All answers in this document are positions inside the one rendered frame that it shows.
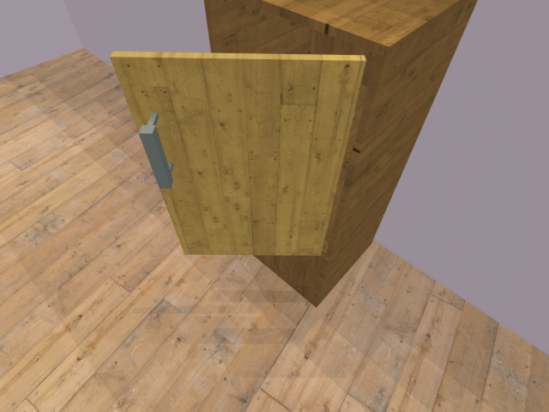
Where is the cupboard door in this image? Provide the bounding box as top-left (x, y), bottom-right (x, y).
top-left (110, 51), bottom-right (366, 256)

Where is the handle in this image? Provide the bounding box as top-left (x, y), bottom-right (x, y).
top-left (139, 112), bottom-right (173, 189)

